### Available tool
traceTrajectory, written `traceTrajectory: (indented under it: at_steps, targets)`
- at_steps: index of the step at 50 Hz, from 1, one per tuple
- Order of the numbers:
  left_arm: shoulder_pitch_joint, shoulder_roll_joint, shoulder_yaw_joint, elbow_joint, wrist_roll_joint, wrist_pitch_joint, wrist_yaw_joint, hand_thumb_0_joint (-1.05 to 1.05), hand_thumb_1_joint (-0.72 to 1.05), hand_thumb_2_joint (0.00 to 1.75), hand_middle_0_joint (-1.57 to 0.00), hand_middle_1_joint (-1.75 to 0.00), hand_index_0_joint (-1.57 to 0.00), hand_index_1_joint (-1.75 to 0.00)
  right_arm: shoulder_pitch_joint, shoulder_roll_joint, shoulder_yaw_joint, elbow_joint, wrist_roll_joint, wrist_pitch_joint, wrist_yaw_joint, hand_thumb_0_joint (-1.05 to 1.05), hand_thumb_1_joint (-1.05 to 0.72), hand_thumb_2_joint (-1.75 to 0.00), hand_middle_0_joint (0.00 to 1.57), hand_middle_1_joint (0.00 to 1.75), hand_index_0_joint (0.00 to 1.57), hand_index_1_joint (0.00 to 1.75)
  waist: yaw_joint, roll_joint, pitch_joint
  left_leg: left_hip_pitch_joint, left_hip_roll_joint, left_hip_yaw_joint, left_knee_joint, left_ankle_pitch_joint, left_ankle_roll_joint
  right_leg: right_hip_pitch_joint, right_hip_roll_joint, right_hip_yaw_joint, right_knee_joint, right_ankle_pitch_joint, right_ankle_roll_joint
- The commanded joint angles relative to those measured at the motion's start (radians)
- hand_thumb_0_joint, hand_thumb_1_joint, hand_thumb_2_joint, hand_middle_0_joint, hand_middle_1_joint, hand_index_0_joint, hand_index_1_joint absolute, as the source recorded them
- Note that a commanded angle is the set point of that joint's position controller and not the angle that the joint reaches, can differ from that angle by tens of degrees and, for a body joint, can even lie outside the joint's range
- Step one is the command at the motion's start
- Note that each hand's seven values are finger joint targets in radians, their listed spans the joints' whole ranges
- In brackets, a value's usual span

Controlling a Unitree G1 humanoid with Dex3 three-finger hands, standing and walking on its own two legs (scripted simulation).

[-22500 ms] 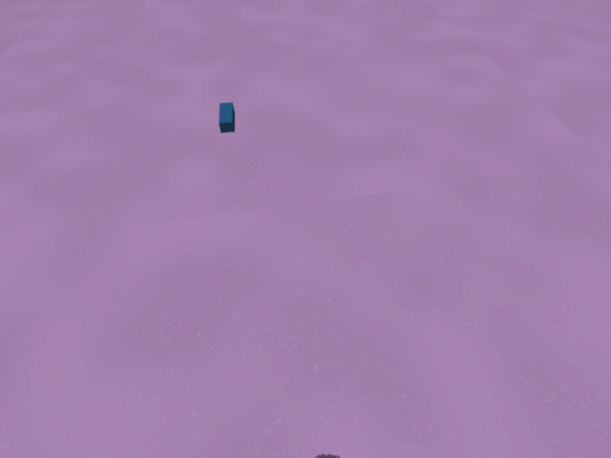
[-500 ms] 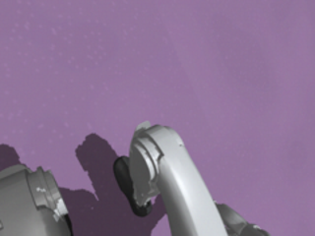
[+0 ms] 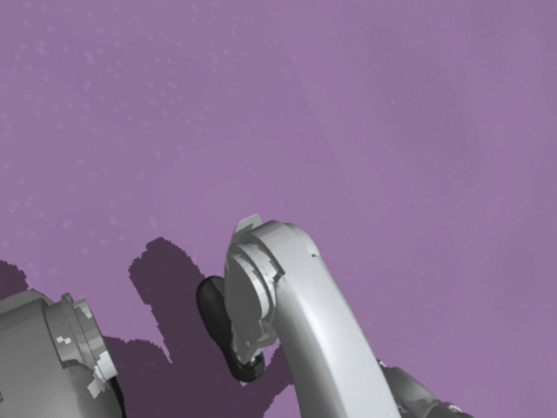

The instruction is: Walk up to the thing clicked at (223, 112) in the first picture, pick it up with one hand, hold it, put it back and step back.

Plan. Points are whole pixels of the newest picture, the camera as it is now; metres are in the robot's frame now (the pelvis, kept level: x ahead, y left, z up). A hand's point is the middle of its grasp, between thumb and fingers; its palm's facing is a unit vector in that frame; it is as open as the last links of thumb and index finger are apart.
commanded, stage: close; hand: left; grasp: from above
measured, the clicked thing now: out of the picture +0.45 +0.35 -0.28
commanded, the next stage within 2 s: settle in 0.74 s
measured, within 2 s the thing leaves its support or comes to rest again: leaves its support in 1.22 s
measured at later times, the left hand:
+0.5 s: hand out of the picture +0.44 +0.34 -0.25, palm faces -0.43 -0.17 -0.89, open 10.9 cm
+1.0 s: hand out of the picture +0.44 +0.34 -0.25, palm faces -0.43 -0.17 -0.89, open 10.8 cm
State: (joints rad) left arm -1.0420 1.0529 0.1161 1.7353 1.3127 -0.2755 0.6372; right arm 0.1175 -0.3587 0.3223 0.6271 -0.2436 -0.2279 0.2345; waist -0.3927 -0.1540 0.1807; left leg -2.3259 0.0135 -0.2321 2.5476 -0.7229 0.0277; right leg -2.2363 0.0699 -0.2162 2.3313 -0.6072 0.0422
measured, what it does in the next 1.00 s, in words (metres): stands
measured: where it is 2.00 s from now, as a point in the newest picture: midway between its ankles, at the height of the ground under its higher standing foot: (179, 386)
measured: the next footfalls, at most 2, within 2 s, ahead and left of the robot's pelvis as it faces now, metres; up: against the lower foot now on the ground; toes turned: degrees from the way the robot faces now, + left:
none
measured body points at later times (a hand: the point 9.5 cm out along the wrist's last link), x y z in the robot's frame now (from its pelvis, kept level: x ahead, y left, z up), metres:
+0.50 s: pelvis +0.00 +0.00 +0.00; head +0.28 +0.13 +0.32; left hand +0.46 +0.34 -0.20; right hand +0.07 -0.25 -0.05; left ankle +0.07 +0.12 -0.27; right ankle +0.13 -0.11 -0.27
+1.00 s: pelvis +0.00 +0.00 +0.00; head +0.28 +0.14 +0.33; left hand +0.46 +0.34 -0.20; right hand +0.06 -0.25 -0.04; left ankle +0.07 +0.12 -0.27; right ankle +0.13 -0.11 -0.27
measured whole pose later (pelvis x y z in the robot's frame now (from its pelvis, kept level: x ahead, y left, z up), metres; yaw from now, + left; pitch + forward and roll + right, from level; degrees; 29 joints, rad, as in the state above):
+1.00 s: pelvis +0.00 +0.00 +0.00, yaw +0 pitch +27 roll -15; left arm -1.07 1.08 0.11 1.75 1.28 -0.26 0.62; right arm 0.11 -0.36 0.35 0.60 -0.24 -0.23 0.23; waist -0.40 -0.16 0.20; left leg -2.32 0.01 -0.23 2.54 -0.72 0.03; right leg -2.23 0.07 -0.22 2.32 -0.61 0.04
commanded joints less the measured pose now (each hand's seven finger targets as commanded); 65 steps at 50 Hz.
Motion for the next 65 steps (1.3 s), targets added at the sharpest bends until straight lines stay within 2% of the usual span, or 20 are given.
traceTrajectory:
  at_steps: [1, 2, 5, 15, 16, 22, 24, 25, 27, 38, 47, 52, 56, 57, 59, 60, 62, 63, 64, 65]
  targets:
    - [-0.259, 0.268, 0.024, -0.120, -0.020, 0.025, 0.053, 0.00, -0.02, 0.85, -0.36, -1.01, -0.40, -0.97, 0.177, -0.350, -0.117, 0.021, 0.018, -0.018, -0.004, 0.00, -0.89, -0.90, 0.20, 0.30, 0.20, 0.30, -0.039, 0.562, -0.612, 0.475, 0.031, 0.043, -0.304, 0.182, -0.025, 0.313, 0.027, -0.073, -0.163, 0.172, -0.065]
    - [-0.251, 0.243, 0.000, -0.098, -0.011, 0.032, 0.050, 0.00, -0.01, 0.84, -0.37, -1.00, -0.41, -0.96, 0.174, -0.348, -0.114, 0.014, 0.015, -0.017, -0.004, 0.00, -0.89, -0.90, 0.20, 0.30, 0.20, 0.30, -0.046, 0.561, -0.614, 0.475, 0.031, 0.049, -0.297, 0.195, -0.023, 0.330, 0.031, -0.064, -0.165, 0.187, -0.067]
    - [-0.257, 0.260, 0.034, -0.099, -0.021, 0.033, 0.051, 0.00, 0.00, 0.80, -0.38, -0.97, -0.42, -0.93, 0.179, -0.348, -0.115, 0.021, 0.016, -0.022, 0.002, 0.00, -0.89, -0.90, 0.20, 0.30, 0.20, 0.30, -0.043, 0.559, -0.609, 0.481, 0.034, 0.031, -0.304, 0.203, -0.028, 0.308, 0.024, -0.073, -0.150, 0.186, -0.065]
    - [-0.241, 0.253, 0.011, -0.067, -0.029, 0.027, 0.027, 0.00, 0.17, 0.83, -0.51, -0.99, -0.55, -0.95, 0.178, -0.346, -0.104, 0.021, 0.016, -0.021, -0.003, 0.00, -0.89, -0.90, 0.20, 0.30, 0.20, 0.30, -0.051, 0.521, -0.600, 0.461, 0.028, 0.053, -0.287, 0.211, -0.021, 0.365, 0.025, -0.062, -0.171, 0.201, -0.061]
    - [-0.239, 0.228, -0.009, -0.079, -0.025, 0.025, 0.021, 0.00, 0.18, 0.84, -0.52, -1.00, -0.56, -0.96, 0.180, -0.351, -0.110, 0.009, 0.015, -0.025, 0.001, 0.00, -0.89, -0.90, 0.20, 0.30, 0.20, 0.30, -0.055, 0.547, -0.589, 0.466, 0.027, 0.056, -0.286, 0.217, -0.019, 0.353, 0.025, -0.061, -0.170, 0.201, -0.062]
    - [-0.252, 0.266, 0.018, -0.099, -0.040, 0.017, 0.023, 0.00, 0.28, 0.87, -0.60, -0.99, -0.64, -0.96, 0.191, -0.342, -0.100, 0.016, 0.019, -0.017, -0.005, 0.00, -0.89, -0.90, 0.20, 0.30, 0.20, 0.30, -0.046, 0.523, -0.630, 0.457, 0.027, 0.056, -0.275, 0.223, -0.015, 0.386, 0.026, -0.061, -0.180, 0.212, -0.058]
    - [-0.229, 0.250, 0.011, -0.087, -0.045, 0.018, 0.019, 0.00, 0.29, 0.88, -0.61, -0.98, -0.64, -0.95, 0.187, -0.344, -0.103, 0.018, 0.017, -0.015, -0.005, 0.00, -0.89, -0.90, 0.20, 0.30, 0.20, 0.30, -0.042, 0.534, -0.622, 0.459, 0.028, 0.057, -0.279, 0.226, -0.018, 0.377, 0.029, -0.061, -0.174, 0.210, -0.061]
    - [-0.236, 0.227, -0.018, -0.090, -0.041, 0.017, 0.013, 0.00, 0.29, 0.87, -0.61, -0.99, -0.65, -0.95, 0.186, -0.346, -0.105, 0.009, 0.016, -0.017, -0.003, 0.00, -0.89, -0.90, 0.20, 0.30, 0.20, 0.30, -0.055, 0.535, -0.612, 0.465, 0.029, 0.059, -0.275, 0.228, -0.017, 0.378, 0.030, -0.058, -0.175, 0.216, -0.060]
    - [-0.231, 0.250, 0.000, -0.099, -0.039, 0.016, 0.017, 0.00, 0.31, 0.87, -0.62, -0.99, -0.66, -0.95, 0.191, -0.348, -0.102, 0.009, 0.016, -0.014, -0.006, 0.00, -0.89, -0.90, 0.20, 0.30, 0.20, 0.30, -0.046, 0.523, -0.630, 0.472, 0.029, 0.058, -0.273, 0.245, -0.017, 0.393, 0.031, -0.060, -0.178, 0.230, -0.059]
    - [-0.238, 0.245, -0.014, -0.075, -0.046, 0.012, 0.016, 0.00, 0.47, 0.91, -0.76, -0.97, -0.79, -0.94, 0.172, -0.337, -0.082, 0.000, 0.012, -0.010, -0.013, 0.00, -0.89, -0.90, 0.20, 0.30, 0.20, 0.30, -0.054, 0.505, -0.585, 0.448, 0.030, 0.049, -0.286, 0.178, -0.017, 0.370, 0.030, -0.065, -0.183, 0.179, -0.059]
    - [-0.248, 0.259, -0.015, -0.072, -0.044, 0.025, 0.009, 0.00, 0.40, 0.89, -0.77, -0.94, -0.80, -0.91, 0.181, -0.339, -0.074, -0.003, 0.010, -0.005, -0.014, 0.00, -0.91, -0.90, 0.20, 0.30, 0.20, 0.30, -0.061, 0.525, -0.588, 0.456, 0.031, 0.046, -0.288, 0.202, -0.017, 0.373, 0.026, -0.063, -0.181, 0.197, -0.059]
    - [-0.258, 0.294, 0.019, -0.142, -0.040, 0.035, -0.001, 0.00, 0.40, 0.88, -0.78, -0.91, -0.81, -0.89, 0.203, -0.348, -0.096, 0.002, 0.012, -0.001, -0.018, 0.00, -0.91, -0.90, 0.20, 0.30, 0.20, 0.30, -0.046, 0.567, -0.635, 0.489, 0.029, 0.054, -0.297, 0.213, -0.021, 0.388, 0.026, -0.056, -0.187, 0.202, -0.064]
    - [-0.271, 0.309, 0.058, -0.280, -0.040, 0.039, -0.016, 0.00, 0.41, 0.87, -0.80, -0.88, -0.82, -0.86, 0.207, -0.348, -0.123, -0.004, 0.020, -0.002, -0.012, 0.00, -0.91, -0.90, 0.20, 0.30, 0.20, 0.30, -0.014, 0.651, -0.702, 0.555, 0.030, 0.053, -0.307, 0.257, -0.033, 0.355, 0.020, -0.056, -0.167, 0.220, -0.072]
    - [-0.252, 0.329, 0.087, -0.300, -0.047, 0.040, -0.015, 0.00, 0.41, 0.87, -0.80, -0.88, -0.82, -0.86, 0.204, -0.344, -0.133, 0.006, 0.024, 0.002, -0.013, 0.00, -0.91, -0.90, 0.20, 0.30, 0.20, 0.30, 0.008, 0.680, -0.736, 0.572, 0.030, 0.052, -0.319, 0.263, -0.038, 0.361, 0.019, -0.058, -0.164, 0.217, -0.078]
    - [-0.242, 0.271, 0.068, -0.355, -0.048, 0.045, -0.027, 0.00, 0.44, 0.85, -0.82, -0.86, -0.84, -0.84, 0.202, -0.328, -0.147, -0.001, 0.025, 0.004, -0.006, 0.00, -0.91, -0.90, 0.20, 0.30, 0.20, 0.30, 0.011, 0.713, -0.761, 0.596, 0.028, 0.060, -0.318, 0.284, -0.042, 0.346, 0.018, -0.053, -0.158, 0.230, -0.081]
    - [-0.235, 0.293, 0.099, -0.372, -0.054, 0.048, -0.027, 0.00, 0.44, 0.87, -0.82, -0.86, -0.84, -0.85, 0.199, -0.340, -0.163, 0.009, 0.029, 0.007, -0.007, 0.00, -0.91, -0.90, 0.20, 0.30, 0.20, 0.30, 0.022, 0.705, -0.766, 0.593, 0.026, 0.056, -0.317, 0.287, -0.045, 0.326, 0.013, -0.057, -0.157, 0.228, -0.085]
    - [-0.237, 0.211, 0.051, -0.464, -0.071, 0.056, -0.048, 0.00, 0.46, 0.86, -0.82, -0.86, -0.84, -0.84, 0.194, -0.304, -0.171, 0.008, 0.040, 0.009, 0.002, 0.00, -0.90, -0.90, 0.20, 0.30, 0.20, 0.30, 0.048, 0.770, -0.834, 0.644, 0.022, 0.067, -0.343, 0.301, -0.049, 0.330, 0.013, -0.046, -0.157, 0.235, -0.086]
    - [-0.229, 0.249, 0.085, -0.484, -0.074, 0.062, -0.049, 0.00, 0.47, 0.87, -0.83, -0.87, -0.85, -0.85, 0.189, -0.313, -0.190, 0.012, 0.047, 0.014, 0.002, 0.00, -0.91, -0.90, 0.20, 0.30, 0.20, 0.30, 0.060, 0.769, -0.854, 0.648, 0.024, 0.065, -0.345, 0.300, -0.047, 0.320, 0.013, -0.046, -0.153, 0.233, -0.086]
    - [-0.207, 0.197, 0.053, -0.483, -0.075, 0.069, -0.062, 0.00, 0.48, 0.85, -0.84, -0.85, -0.86, -0.83, 0.208, -0.300, -0.198, 0.027, 0.052, 0.017, 0.006, 0.00, -0.90, -0.90, 0.20, 0.30, 0.20, 0.30, 0.064, 0.774, -0.843, 0.637, 0.017, 0.078, -0.345, 0.301, -0.046, 0.313, 0.012, -0.038, -0.159, 0.233, -0.088]
    - [-0.203, 0.188, 0.056, -0.507, -0.082, 0.078, -0.070, 0.00, 0.46, 0.83, -0.82, -0.83, -0.84, -0.81, 0.218, -0.295, -0.206, 0.039, 0.055, 0.022, 0.008, 0.00, -0.90, -0.90, 0.20, 0.30, 0.20, 0.30, 0.069, 0.754, -0.869, 0.648, 0.016, 0.081, -0.345, 0.313, -0.043, 0.314, 0.010, -0.033, -0.165, 0.243, -0.083]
